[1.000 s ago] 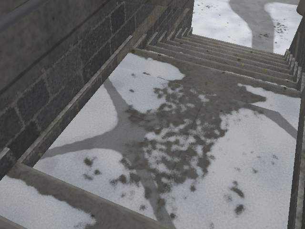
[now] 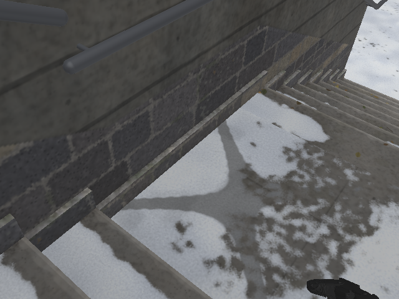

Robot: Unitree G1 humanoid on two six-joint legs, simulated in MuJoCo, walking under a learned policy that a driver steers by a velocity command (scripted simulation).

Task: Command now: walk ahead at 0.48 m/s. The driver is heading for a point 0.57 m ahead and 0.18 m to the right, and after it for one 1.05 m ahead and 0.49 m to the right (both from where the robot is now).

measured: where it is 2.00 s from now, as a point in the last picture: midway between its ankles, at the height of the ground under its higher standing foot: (228, 270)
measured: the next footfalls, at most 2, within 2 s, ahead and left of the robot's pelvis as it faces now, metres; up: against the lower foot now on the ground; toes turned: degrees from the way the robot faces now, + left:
right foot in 0.28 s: +0.22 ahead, -0.06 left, +0.00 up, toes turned -4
left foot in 0.60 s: +0.56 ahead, +0.14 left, -0.15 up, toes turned -4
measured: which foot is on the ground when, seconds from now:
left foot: down 0.00-0.28, up 0.30-0.58, down 0.60-1.00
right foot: down 0.00-0.04, up 0.06-0.26, down 0.28-0.60, up 0.62-1.00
